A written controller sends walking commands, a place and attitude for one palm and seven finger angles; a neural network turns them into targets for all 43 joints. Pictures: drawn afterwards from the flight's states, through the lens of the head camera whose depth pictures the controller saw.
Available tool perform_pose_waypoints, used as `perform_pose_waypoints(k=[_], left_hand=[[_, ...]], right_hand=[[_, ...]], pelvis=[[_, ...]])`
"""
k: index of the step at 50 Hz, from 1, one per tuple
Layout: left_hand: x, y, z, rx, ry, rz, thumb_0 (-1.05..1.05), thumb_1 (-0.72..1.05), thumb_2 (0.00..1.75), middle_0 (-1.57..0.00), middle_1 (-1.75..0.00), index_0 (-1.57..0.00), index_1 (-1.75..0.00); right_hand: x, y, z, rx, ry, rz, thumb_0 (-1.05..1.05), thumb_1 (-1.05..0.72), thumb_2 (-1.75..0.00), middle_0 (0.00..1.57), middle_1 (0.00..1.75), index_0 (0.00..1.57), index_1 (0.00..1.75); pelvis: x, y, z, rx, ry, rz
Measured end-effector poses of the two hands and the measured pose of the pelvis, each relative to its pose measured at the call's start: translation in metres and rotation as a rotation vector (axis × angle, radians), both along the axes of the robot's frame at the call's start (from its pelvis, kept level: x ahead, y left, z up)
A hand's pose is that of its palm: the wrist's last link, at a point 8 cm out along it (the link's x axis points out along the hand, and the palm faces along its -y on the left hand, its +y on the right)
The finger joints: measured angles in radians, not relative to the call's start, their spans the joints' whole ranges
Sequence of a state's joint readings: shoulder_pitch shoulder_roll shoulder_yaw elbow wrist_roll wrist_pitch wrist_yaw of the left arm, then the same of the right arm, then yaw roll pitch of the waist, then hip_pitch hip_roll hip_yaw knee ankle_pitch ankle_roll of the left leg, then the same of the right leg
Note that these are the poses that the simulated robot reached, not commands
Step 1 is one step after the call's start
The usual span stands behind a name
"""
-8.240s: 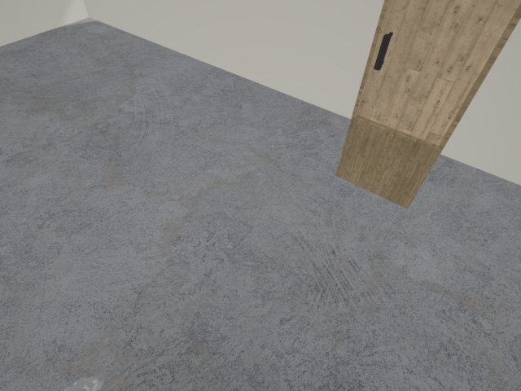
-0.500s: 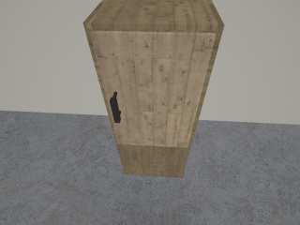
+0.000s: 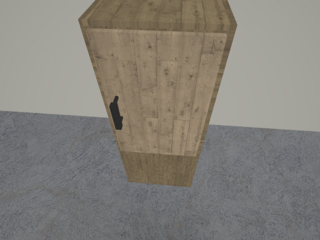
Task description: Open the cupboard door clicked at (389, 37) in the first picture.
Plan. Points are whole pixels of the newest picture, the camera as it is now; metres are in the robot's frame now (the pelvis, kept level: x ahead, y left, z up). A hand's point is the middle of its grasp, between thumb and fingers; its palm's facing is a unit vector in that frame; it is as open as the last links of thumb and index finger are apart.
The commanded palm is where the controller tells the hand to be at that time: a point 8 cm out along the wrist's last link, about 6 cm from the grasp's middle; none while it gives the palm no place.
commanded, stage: come to a stop and stand still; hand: left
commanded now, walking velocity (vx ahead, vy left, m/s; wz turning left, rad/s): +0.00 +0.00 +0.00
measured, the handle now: (117, 112) +0.53 +0.19 -0.04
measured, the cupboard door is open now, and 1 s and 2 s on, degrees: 0 0 0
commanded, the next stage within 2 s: look again from close up in 0.10 s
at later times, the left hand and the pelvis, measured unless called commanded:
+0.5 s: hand out of the picture +0.01 +0.18 -0.17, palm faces +0.04 -0.98 -0.19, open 7.4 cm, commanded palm none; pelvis +0.00 +0.00 +0.00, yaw +0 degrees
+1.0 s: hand (85, 218) +0.18 +0.20 -0.04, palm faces +0.22 -0.97 -0.11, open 7.5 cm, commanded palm +0.11 +0.24 -0.07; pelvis -0.01 +0.01 -0.01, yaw +2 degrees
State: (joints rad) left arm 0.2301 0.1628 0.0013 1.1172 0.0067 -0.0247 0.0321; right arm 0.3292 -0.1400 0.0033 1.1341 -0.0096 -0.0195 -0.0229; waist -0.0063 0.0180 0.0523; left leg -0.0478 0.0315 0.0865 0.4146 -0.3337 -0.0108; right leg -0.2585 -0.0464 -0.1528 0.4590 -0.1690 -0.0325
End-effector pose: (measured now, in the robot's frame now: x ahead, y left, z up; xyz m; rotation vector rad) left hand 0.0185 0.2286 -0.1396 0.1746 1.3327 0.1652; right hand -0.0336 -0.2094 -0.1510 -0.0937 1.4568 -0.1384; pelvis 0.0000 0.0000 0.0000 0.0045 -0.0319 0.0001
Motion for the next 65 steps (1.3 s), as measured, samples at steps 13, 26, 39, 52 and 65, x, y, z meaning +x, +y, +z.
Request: perform_pose_waypoints(k=[13,26,39,52,65], left_hand=[[-0.002,-0.002,-0.001,-0.012,-0.007,0.017,0.00,0.92,0.90,-0.20,-0.30,-0.20,-0.30],[-0.017,-0.003,-0.004,-0.030,0.031,0.028,0.00,0.91,0.90,-0.20,-0.30,-0.20,-0.30],[-0.023,-0.004,-0.004,-0.035,0.054,0.031,0.01,0.91,0.90,-0.20,-0.30,-0.20,-0.30],[0.153,0.014,0.125,-0.052,-1.104,-0.021,0.02,0.83,0.85,-0.20,-0.37,-0.20,-0.37],[0.107,0.032,0.061,-0.162,-1.205,-0.107,0.01,0.52,0.73,-0.23,-0.55,-0.23,-0.55]], right_hand=[[0.022,-0.012,0.005,-0.032,-0.047,0.029,0.01,-0.91,-0.89,0.20,0.30,0.20,0.30],[0.020,-0.010,0.007,-0.038,-0.038,0.034,0.01,-0.91,-0.89,0.20,0.30,0.20,0.30],[0.005,0.005,0.005,-0.012,0.001,0.019,0.01,-0.91,-0.89,0.20,0.30,0.20,0.30],[0.132,-0.040,0.042,-0.151,-0.723,0.108,0.02,-0.92,-0.89,0.20,0.30,0.20,0.30],[0.247,-0.026,0.050,-0.191,-1.017,0.302,0.01,-0.91,-0.90,0.20,0.30,0.19,0.30]], pelvis=[[0.001,-0.002,0.001,-0.004,0.000,0.007],[0.002,0.001,0.002,-0.006,-0.004,0.007],[0.002,0.005,0.002,-0.006,-0.002,0.003],[-0.019,0.010,-0.024,0.016,0.130,0.024],[-0.029,0.008,-0.091,-0.013,0.282,0.029]])
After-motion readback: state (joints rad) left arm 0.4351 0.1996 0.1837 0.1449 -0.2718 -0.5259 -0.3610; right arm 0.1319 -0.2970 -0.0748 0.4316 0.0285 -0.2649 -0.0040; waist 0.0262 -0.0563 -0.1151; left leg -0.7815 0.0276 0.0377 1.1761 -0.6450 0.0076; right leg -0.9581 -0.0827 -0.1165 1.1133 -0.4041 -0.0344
